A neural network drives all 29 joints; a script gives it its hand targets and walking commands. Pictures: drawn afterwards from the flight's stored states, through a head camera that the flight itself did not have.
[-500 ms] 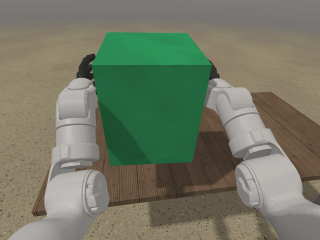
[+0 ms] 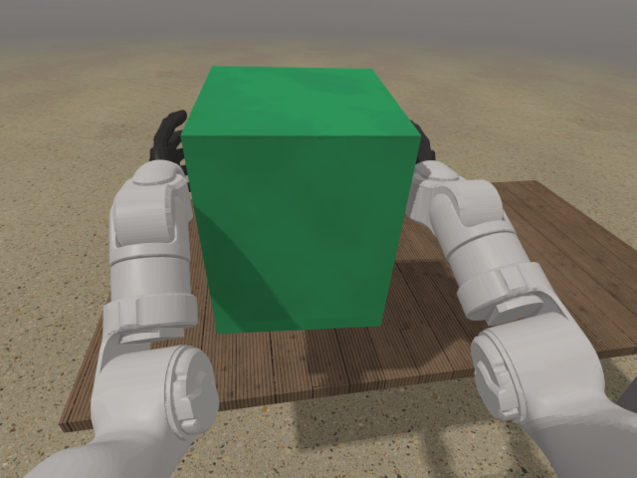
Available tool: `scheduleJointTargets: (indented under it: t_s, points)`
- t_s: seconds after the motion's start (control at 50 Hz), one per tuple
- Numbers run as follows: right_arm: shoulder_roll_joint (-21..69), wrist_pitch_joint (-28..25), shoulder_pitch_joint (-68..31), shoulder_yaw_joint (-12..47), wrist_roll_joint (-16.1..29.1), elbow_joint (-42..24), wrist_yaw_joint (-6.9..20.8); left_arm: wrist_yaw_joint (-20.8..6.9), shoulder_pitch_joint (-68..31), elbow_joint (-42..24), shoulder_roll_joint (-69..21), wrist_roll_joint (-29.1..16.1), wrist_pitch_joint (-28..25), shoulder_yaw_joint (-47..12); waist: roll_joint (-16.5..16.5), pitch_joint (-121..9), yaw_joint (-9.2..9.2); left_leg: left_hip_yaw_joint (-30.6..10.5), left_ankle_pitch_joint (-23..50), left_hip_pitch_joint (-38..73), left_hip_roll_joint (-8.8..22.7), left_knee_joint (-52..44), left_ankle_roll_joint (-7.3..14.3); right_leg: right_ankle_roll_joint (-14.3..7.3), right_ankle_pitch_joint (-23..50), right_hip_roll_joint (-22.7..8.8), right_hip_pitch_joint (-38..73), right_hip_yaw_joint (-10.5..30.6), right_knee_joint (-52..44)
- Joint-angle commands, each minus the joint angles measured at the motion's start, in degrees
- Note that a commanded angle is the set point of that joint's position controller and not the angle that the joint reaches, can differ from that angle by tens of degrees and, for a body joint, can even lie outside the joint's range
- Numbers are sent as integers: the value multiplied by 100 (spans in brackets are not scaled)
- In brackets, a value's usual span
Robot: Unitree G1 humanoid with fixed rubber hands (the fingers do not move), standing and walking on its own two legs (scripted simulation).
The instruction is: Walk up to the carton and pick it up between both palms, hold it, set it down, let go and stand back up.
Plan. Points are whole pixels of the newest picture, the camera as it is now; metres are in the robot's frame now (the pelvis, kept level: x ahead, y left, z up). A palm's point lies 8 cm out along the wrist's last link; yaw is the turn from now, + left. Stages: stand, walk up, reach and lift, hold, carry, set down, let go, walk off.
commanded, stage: hold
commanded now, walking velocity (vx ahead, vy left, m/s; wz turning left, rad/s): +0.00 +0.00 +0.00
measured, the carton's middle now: (297, 197) +0.38 +0.02 +0.24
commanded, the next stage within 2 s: set down in 0.38 s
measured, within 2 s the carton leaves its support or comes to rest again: neither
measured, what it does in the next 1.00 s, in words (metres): stands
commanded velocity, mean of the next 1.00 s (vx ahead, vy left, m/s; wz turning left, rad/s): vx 0.00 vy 0.00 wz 0.00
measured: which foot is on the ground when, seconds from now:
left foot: down 0.00-1.00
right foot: down 0.00-1.00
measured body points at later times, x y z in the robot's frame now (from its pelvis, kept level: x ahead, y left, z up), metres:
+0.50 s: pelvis +0.00 +0.00 +0.00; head -0.09 +0.02 +0.44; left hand +0.39 +0.16 +0.29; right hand +0.39 -0.14 +0.28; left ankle -0.01 +0.13 -0.75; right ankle +0.03 -0.12 -0.75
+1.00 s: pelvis +0.01 +0.00 +0.00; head -0.04 +0.05 +0.45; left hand +0.41 +0.18 +0.25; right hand +0.41 -0.11 +0.21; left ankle -0.01 +0.13 -0.75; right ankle +0.03 -0.12 -0.75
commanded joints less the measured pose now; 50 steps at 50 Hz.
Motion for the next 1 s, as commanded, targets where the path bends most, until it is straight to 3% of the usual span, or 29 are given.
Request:
scheduleJointTargets:
  t_s: [0.0, 0.04, 0.06, 0.1, 0.12, 0.18, 0.24, 0.32, 0.36, 0.4, 0.44, 0.48, 0.54, 0.6, 0.64, 0.7, 0.72, 0.8, 0.86, 0.88, 0.9, 0.92, 0.98]
  points:
    - [3698, -386, -5197, 913, 709, -2197, 746, -851, -4376, -211, -3718, -1085, -264, -2592, 629, -1970, -234, 70, 1141, -620, -428, -521, -253, 56, 403, 409, 1056, 182, 24]
    - [3853, -420, -5193, 1044, 727, -2374, 734, -839, -4520, -573, -3662, -1244, -333, -2801, 448, -2269, -326, 105, 1485, -452, -483, -378, -292, 74, 816, 404, 1127, 189, 63]
    - [3756, -382, -5219, 1071, 772, -2345, 718, -852, -4364, -448, -3611, -1166, -322, -2644, 410, -2260, -305, 115, 1544, -381, -515, -360, -297, 98, 973, 384, 1268, 208, 76]
    - [3816, -332, -4976, 1069, 788, -2083, 704, -885, -4376, -421, -3555, -1121, -330, -2632, 439, -2049, -338, 100, 1463, -521, -501, -395, -297, 118, 955, 380, 1354, 236, 61]
    - [3720, -355, -5022, 1050, 838, -2265, 695, -902, -4316, -445, -3631, -1175, -335, -2666, 592, -2137, -336, 85, 1405, -556, -507, -400, -307, 107, 877, 357, 1414, 247, 67]
    - [3664, -319, -5037, 1049, 785, -2077, 733, -891, -4192, -224, -3527, -1001, -300, -2524, 583, -2042, -189, 98, 1285, -599, -483, -470, -299, 90, 592, 373, 1344, 208, 50]
    - [3761, -349, -4945, 1193, 856, -2132, 743, -841, -4335, -715, -3538, -1087, -332, -2673, 535, -2354, -201, 46, 1817, -418, -451, -359, -335, 98, 954, 440, 1439, 140, 144]
    - [3881, -310, -4976, 1454, 1066, -2136, 715, -848, -4154, -562, -3367, -906, -267, -2435, 316, -2073, 8, 133, 2044, -337, -530, -280, -279, 184, 1373, 410, 1570, 204, 132]
    - [3944, -336, -5071, 1525, 1124, -2471, 693, -843, -4077, -635, -3370, -910, -244, -2449, 188, -2180, 116, 143, 2080, -380, -541, -290, -239, 218, 1370, 444, 1640, 190, 153]
    - [3874, -514, -5312, 1407, 914, -2501, 691, -854, -4504, -678, -3425, -1033, -344, -2498, 293, -2344, -57, 174, 2090, -229, -567, -217, -214, 161, 1268, 388, 1324, 125, 92]
    - [3923, -603, -5514, 1297, 764, -2249, 724, -874, -4675, -382, -3413, -1070, -453, -2387, 112, -2220, -22, 179, 1692, -191, -551, -304, -167, 153, 766, 370, 1077, 48, 10]
    - [3967, -805, -5559, 1109, 543, -2015, 798, -906, -4811, -217, -3421, -1025, -628, -2302, 138, -2115, -5, 211, 1449, -267, -545, -397, -131, 148, 578, 328, 1006, 51, -30]
    - [3916, -1168, -5511, 908, 310, -1975, 818, -983, -4751, -23, -3409, -928, -902, -2185, 132, -2212, -79, 227, 1349, -276, -527, -396, -97, 151, 720, 288, 1228, 32, -21]
    - [3667, -1429, -5203, 337, -233, -1042, 900, -1167, -4509, 764, -3066, -423, -1115, -1515, -50, -1397, -75, 314, 783, -270, -533, -656, -42, 175, 93, 228, 1097, -24, -198]
    - [3492, -1648, -4806, 81, -539, -732, 955, -1312, -4195, 962, -2932, -227, -1233, -1376, 85, -1162, -149, 342, 601, -302, -520, -815, 0, 125, -104, 154, 1330, -1, -275]
    - [3180, -1848, -4588, -269, -942, -241, 1067, -1495, -3895, 1452, -2621, 159, -1250, -914, -81, -566, -30, 423, 416, -375, -478, -998, 100, 130, -535, 142, 1335, -81, -328]
    - [3127, -1974, -4412, -421, -1045, -130, 1099, -1517, -3924, 1288, -2674, 197, -1280, -1057, 164, -603, -117, 421, 490, -316, -455, -1020, 48, 76, -434, 163, 1328, -141, -289]
    - [3162, -2568, -4480, -150, -1042, -814, 1108, -1408, -3776, 605, -3139, -57, -1486, -1637, 487, -1481, -254, 482, 2365, 431, -481, -511, -287, 8, 736, 274, 1569, -349, -162]
    - [3224, -3083, -4876, 257, -915, -1636, 1130, -1184, -3735, 145, -3690, -305, -1725, -2268, 696, -2356, -302, 466, 3552, 1247, -511, -23, -538, -14, 1248, 366, 1525, -491, -140]
    - [3207, -3157, -4876, 372, -918, -1750, 1141, -1124, -3558, 231, -3673, -297, -1752, -2284, 590, -2193, -253, 443, 3699, 1266, -491, 12, -528, 12, 1200, 376, 1442, -525, -169]
    - [3179, -3242, -4824, 443, -894, -1811, 1152, -1076, -3440, 170, -3697, -328, -1787, -2434, 699, -2218, -229, 428, 3831, 1307, -487, 35, -540, 11, 1300, 369, 1459, -512, -182]
    - [3148, -3328, -4824, 503, -903, -2009, 1160, -1020, -3437, -22, -3852, -401, -1832, -2693, 801, -2444, -324, 401, 3857, 1272, -450, 93, -582, -46, 1251, 367, 1509, -481, -148]
    - [3238, -3309, -4571, 571, -1048, -1794, 1198, -975, -3302, 60, -3767, -322, -1826, -2721, 530, -1872, -266, 376, 3257, 1017, -449, -106, -491, 40, 913, 316, 1340, -502, -235]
